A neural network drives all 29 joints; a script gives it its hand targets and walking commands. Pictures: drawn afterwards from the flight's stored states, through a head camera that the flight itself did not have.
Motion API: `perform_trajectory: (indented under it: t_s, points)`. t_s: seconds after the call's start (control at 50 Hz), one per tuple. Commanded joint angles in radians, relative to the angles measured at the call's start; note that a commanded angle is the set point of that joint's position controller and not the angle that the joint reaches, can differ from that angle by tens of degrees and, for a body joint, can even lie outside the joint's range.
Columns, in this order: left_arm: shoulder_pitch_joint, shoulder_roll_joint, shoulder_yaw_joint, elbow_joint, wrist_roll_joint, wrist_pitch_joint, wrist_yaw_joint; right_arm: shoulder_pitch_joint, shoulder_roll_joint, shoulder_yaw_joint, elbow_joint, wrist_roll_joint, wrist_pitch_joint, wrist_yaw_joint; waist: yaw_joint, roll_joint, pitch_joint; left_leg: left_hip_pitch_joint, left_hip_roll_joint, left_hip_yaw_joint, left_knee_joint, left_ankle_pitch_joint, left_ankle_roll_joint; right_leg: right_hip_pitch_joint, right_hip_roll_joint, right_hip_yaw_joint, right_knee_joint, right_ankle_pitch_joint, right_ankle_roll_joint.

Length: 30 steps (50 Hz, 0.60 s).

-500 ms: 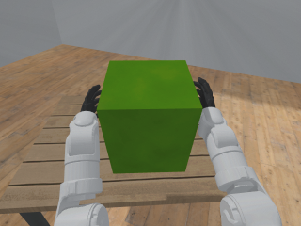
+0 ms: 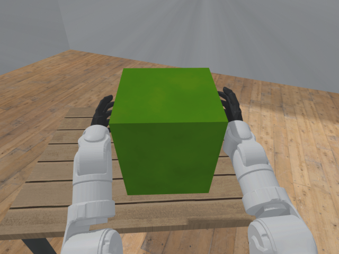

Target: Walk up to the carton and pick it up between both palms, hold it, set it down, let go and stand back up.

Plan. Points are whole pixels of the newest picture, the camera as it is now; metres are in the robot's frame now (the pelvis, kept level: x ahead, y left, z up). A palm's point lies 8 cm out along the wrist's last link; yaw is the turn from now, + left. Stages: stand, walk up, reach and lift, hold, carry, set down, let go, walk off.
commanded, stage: hold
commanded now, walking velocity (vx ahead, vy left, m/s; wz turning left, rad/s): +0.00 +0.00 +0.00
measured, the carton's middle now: (167, 132) +0.39 +0.01 +0.15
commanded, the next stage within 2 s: set down in 0.54 s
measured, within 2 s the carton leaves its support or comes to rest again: neither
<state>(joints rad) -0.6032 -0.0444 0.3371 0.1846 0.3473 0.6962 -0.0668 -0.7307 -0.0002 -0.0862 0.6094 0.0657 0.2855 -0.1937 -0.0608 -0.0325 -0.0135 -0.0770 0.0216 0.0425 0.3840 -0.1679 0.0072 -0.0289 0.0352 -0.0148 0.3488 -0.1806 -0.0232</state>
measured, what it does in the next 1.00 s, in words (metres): stands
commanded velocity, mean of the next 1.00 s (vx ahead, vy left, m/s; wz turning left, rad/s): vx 0.00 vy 0.00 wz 0.00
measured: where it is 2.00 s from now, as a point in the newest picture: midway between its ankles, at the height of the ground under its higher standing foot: outside the picture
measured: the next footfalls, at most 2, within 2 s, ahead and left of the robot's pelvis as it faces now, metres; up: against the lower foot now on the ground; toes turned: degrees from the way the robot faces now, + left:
none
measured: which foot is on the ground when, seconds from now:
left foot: down 0.00-1.00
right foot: down 0.00-1.00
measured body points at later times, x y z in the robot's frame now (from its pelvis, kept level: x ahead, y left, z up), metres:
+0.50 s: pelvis +0.00 +0.00 +0.00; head -0.06 +0.02 +0.45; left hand +0.37 +0.17 +0.19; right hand +0.38 -0.14 +0.21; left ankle +0.04 +0.11 -0.74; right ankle +0.02 -0.10 -0.74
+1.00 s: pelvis +0.01 +0.00 +0.00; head -0.05 +0.01 +0.45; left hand +0.38 +0.16 +0.20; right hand +0.39 -0.14 +0.22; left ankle +0.04 +0.11 -0.74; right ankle +0.02 -0.10 -0.74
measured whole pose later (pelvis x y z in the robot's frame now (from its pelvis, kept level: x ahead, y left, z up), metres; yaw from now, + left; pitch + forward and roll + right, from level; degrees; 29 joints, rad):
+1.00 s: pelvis +0.01 +0.00 +0.00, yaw +0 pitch -7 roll +0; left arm -0.60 -0.06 0.34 0.21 0.41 0.54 -0.10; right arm -0.73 0.03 -0.17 0.61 0.02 0.10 -0.14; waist -0.05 -0.03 -0.01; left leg -0.07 0.02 0.04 0.36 -0.17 0.01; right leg -0.03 0.03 -0.02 0.35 -0.19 -0.02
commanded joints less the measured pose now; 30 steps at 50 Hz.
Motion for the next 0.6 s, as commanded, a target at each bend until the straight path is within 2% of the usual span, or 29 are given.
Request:
perform_trajectory:
  t_s: [0.0, 0.02, 0.04, 0.06, 0.08, 0.1, 0.12, 0.14, 0.16, 0.18, 0.2, 0.22, 0.24, 0.26, 0.28, 0.3, 0.32, 0.34, 0.36, 0.38, 0.4, 0.42, 0.44, 0.46, 0.5, 0.52, 0.54, 0.56, 0.58]
  points:
    - [-0.582, -0.461, -0.411, -0.093, -0.132, -0.051, -0.141, -0.542, 0.525, 0.289, -0.222, 0.09, -0.043, 0.123, -0.055, -0.035, -0.184, 0.168, -0.042, -0.018, -0.13, 0.077, 0.024, 0.058, -0.008, -0.054, -0.116, 0.127, 0.057]
    - [-0.573, -0.471, -0.448, -0.15, -0.146, -0.051, -0.141, -0.49, 0.523, 0.305, -0.237, 0.097, -0.044, 0.118, -0.062, 0.009, -0.209, 0.185, -0.042, -0.015, -0.124, 0.148, 0.004, 0.075, -0.005, -0.061, -0.106, 0.173, 0.051]
    - [-0.615, -0.476, -0.468, -0.154, -0.156, -0.053, -0.129, -0.54, 0.508, 0.289, -0.224, 0.098, -0.051, 0.124, -0.071, 0.037, -0.248, 0.179, -0.039, -0.02, -0.123, 0.134, -0.006, 0.063, -0.005, -0.058, -0.103, 0.14, 0.052]
    - [-0.608, -0.484, -0.474, -0.141, -0.165, -0.056, -0.129, -0.562, 0.504, 0.302, -0.249, 0.091, -0.053, 0.123, -0.065, -0.002, -0.251, 0.165, -0.039, -0.02, -0.114, 0.136, -0.005, 0.065, 0.001, -0.065, -0.102, 0.131, 0.052]
    - [-0.579, -0.475, -0.464, -0.134, -0.156, -0.055, -0.128, -0.524, 0.509, 0.305, -0.231, 0.092, -0.047, 0.119, -0.059, 0.002, -0.262, 0.184, -0.048, -0.011, -0.112, 0.144, 0.0, 0.086, 0.002, -0.054, -0.101, 0.168, 0.055]
    - [-0.629, -0.484, -0.487, -0.174, -0.171, -0.065, -0.126, -0.582, 0.523, 0.319, -0.287, 0.102, -0.057, 0.117, -0.068, 0.005, -0.285, 0.176, -0.042, -0.023, -0.112, 0.155, 0.003, 0.096, 0.0, -0.064, -0.096, 0.18, 0.054]
    - [-0.639, -0.492, -0.484, -0.142, -0.166, -0.063, -0.127, -0.537, 0.51, 0.269, -0.196, 0.089, -0.043, 0.121, -0.089, 0.032, -0.233, 0.182, -0.038, -0.017, -0.126, 0.096, -0.01, 0.056, -0.002, -0.065, -0.108, 0.111, 0.045]
    - [-0.578, -0.478, -0.455, -0.11, -0.16, -0.054, -0.134, -0.567, 0.53, 0.295, -0.27, 0.099, -0.052, 0.118, -0.069, -0.01, -0.24, 0.179, -0.043, -0.011, -0.122, 0.112, 0.008, 0.06, -0.003, -0.062, -0.116, 0.15, 0.054]
    - [-0.573, -0.455, -0.408, -0.064, -0.13, -0.054, -0.138, -0.556, 0.533, 0.295, -0.223, 0.092, -0.043, 0.119, -0.035, -0.048, -0.195, 0.152, -0.053, -0.008, -0.138, 0.056, 0.026, 0.062, -0.008, -0.062, -0.12, 0.08, 0.059]
    - [-0.595, -0.469, -0.412, -0.064, -0.148, -0.053, -0.139, -0.589, 0.513, 0.268, -0.246, 0.069, -0.052, 0.122, -0.05, -0.054, -0.207, 0.153, -0.035, -0.011, -0.146, 0.046, 0.026, 0.039, -0.003, -0.066, -0.121, 0.064, 0.05]
    - [-0.597, -0.477, -0.45, -0.127, -0.147, -0.058, -0.132, -0.524, 0.512, 0.278, -0.231, 0.085, -0.049, 0.126, -0.056, 0.001, -0.233, 0.186, -0.036, -0.013, -0.134, 0.117, 0.005, 0.069, -0.001, -0.064, -0.11, 0.126, 0.045]
    - [-0.565, -0.494, -0.445, -0.118, -0.15, -0.051, -0.127, -0.559, 0.497, 0.296, -0.262, 0.099, -0.056, 0.126, -0.062, 0.01, -0.255, 0.183, -0.035, -0.017, -0.119, 0.143, 0.0, 0.069, -0.001, -0.057, -0.107, 0.15, 0.043]
    - [-0.545, -0.463, -0.424, -0.088, -0.131, -0.046, -0.135, -0.551, 0.513, 0.322, -0.263, 0.095, -0.049, 0.118, -0.039, -0.026, -0.228, 0.183, -0.05, 0.0, -0.115, 0.152, 0.008, 0.087, -0.001, -0.069, -0.109, 0.169, 0.052]
    - [-0.568, -0.474, -0.459, -0.14, -0.154, -0.052, -0.137, -0.538, 0.516, 0.315, -0.262, 0.097, -0.049, 0.115, -0.06, -0.002, -0.239, 0.19, -0.046, -0.009, -0.114, 0.151, 0.006, 0.081, -0.008, -0.061, -0.107, 0.196, 0.056]
    - [-0.573, -0.471, -0.42, -0.111, -0.129, -0.04, -0.14, -0.54, 0.496, 0.285, -0.209, 0.091, -0.039, 0.12, -0.057, 0.006, -0.206, 0.195, -0.044, -0.001, -0.13, 0.111, 0.011, 0.06, -0.009, -0.057, -0.119, 0.129, 0.051]
    - [-0.583, -0.481, -0.43, -0.147, -0.145, -0.045, -0.141, -0.53, 0.506, 0.288, -0.227, 0.085, -0.041, 0.12, -0.05, -0.01, -0.236, 0.194, -0.04, -0.006, -0.125, 0.144, 0.004, 0.075, 0.001, -0.067, -0.111, 0.14, 0.051]
    - [-0.564, -0.47, -0.426, -0.153, -0.145, -0.047, -0.138, -0.503, 0.498, 0.297, -0.222, 0.098, -0.04, 0.12, -0.051, 0.005, -0.239, 0.193, -0.037, -0.012, -0.124, 0.147, -0.002, 0.081, -0.003, -0.063, -0.109, 0.145, 0.045]
    - [-0.605, -0.48, -0.457, -0.124, -0.164, -0.049, -0.134, -0.562, 0.488, 0.271, -0.224, 0.082, -0.046, 0.123, -0.068, 0.009, -0.228, 0.179, -0.037, -0.012, -0.135, 0.094, -0.004, 0.051, -0.004, -0.061, -0.113, 0.108, 0.045]
    - [-0.642, -0.466, -0.459, -0.15, -0.165, -0.061, -0.133, -0.533, 0.521, 0.281, -0.226, 0.076, -0.048, 0.123, -0.063, 0.01, -0.241, 0.165, -0.048, -0.007, -0.124, 0.087, -0.001, 0.055, -0.01, -0.059, -0.111, 0.108, 0.048]
    - [-0.621, -0.474, -0.45, -0.126, -0.151, -0.06, -0.13, -0.556, 0.532, 0.285, -0.217, 0.093, -0.053, 0.123, -0.056, 0.022, -0.24, 0.176, -0.044, -0.015, -0.126, 0.093, 0.004, 0.044, -0.01, -0.049, -0.106, 0.103, 0.051]
    - [-0.581, -0.464, -0.441, -0.128, -0.144, -0.058, -0.129, -0.485, 0.515, 0.294, -0.206, 0.085, -0.046, 0.124, -0.061, 0.011, -0.19, 0.165, -0.038, -0.026, -0.129, 0.132, 0.002, 0.061, -0.008, -0.048, -0.101, 0.143, 0.044]
    - [-0.579, -0.474, -0.451, -0.164, -0.16, -0.061, -0.13, -0.52, 0.521, 0.324, -0.259, 0.096, -0.052, 0.125, -0.046, -0.011, -0.274, 0.185, -0.046, -0.018, -0.109, 0.185, 0.002, 0.088, -0.002, -0.062, -0.087, 0.212, 0.054]
    - [-0.597, -0.483, -0.448, -0.159, -0.161, -0.065, -0.135, -0.513, 0.512, 0.306, -0.23, 0.08, -0.05, 0.119, -0.072, -0.007, -0.248, 0.175, -0.046, -0.017, -0.121, 0.146, -0.003, 0.092, -0.006, -0.061, -0.098, 0.171, 0.055]
    - [-0.59, -0.485, -0.467, -0.173, -0.167, -0.065, -0.133, -0.514, 0.509, 0.305, -0.253, 0.073, -0.056, 0.12, -0.075, 0.001, -0.261, 0.173, -0.052, -0.005, -0.118, 0.142, -0.011, 0.082, -0.006, -0.064, -0.097, 0.196, 0.058]
    - [-0.578, -0.481, -0.443, -0.123, -0.144, -0.052, -0.132, -0.582, 0.518, 0.307, -0.262, 0.087, -0.06, 0.119, -0.055, 0.002, -0.223, 0.172, -0.052, -0.006, -0.127, 0.093, 0.009, 0.066, -0.013, -0.062, -0.115, 0.126, 0.057]
    - [-0.621, -0.475, -0.413, -0.088, -0.124, -0.053, -0.138, -0.563, 0.518, 0.274, -0.188, 0.073, -0.048, 0.123, -0.054, 0.005, -0.161, 0.143, -0.048, -0.007, -0.152, 0.013, 0.013, 0.038, -0.02, -0.061, -0.132, 0.036, 0.053]
    - [-0.629, -0.483, -0.503, -0.187, -0.175, -0.07, -0.122, -0.58, 0.598, 0.399, -0.259, 0.154, -0.074, 0.12, -0.014, 0.013, -0.34, 0.136, -0.063, -0.003, -0.11, 0.155, 0.024, 0.118, 0.002, -0.055, -0.089, 0.198, 0.07]
    - [-0.581, -0.47, -0.491, -0.123, -0.17, -0.06, -0.12, -0.571, 0.57, 0.393, -0.227, 0.162, -0.066, 0.116, -0.019, 0.007, -0.343, 0.151, -0.065, -0.004, -0.112, 0.135, 0.029, 0.134, -0.001, -0.046, -0.087, 0.213, 0.066]
    - [-0.58, -0.456, -0.483, -0.083, -0.162, -0.065, -0.121, -0.597, 0.569, 0.378, -0.244, 0.14, -0.073, 0.11, -0.039, -0.011, -0.28, 0.108, -0.073, -0.007, -0.116, 0.109, 0.029, 0.112, -0.001, -0.044, -0.095, 0.215, 0.078]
